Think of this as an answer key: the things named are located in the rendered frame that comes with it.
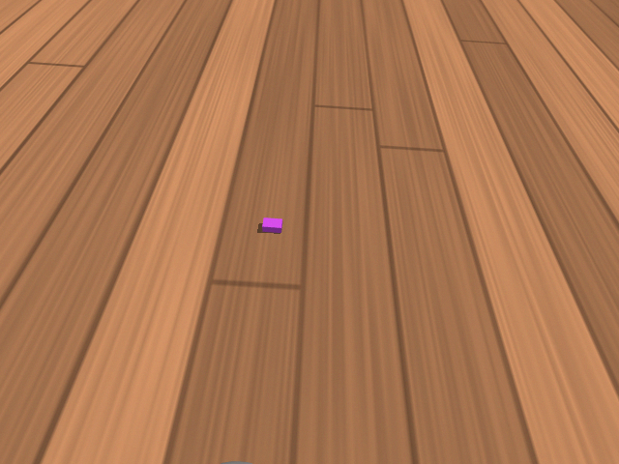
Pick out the small box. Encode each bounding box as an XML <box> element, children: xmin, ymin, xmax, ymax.
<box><xmin>262</xmin><ymin>217</ymin><xmax>282</xmax><ymax>233</ymax></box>

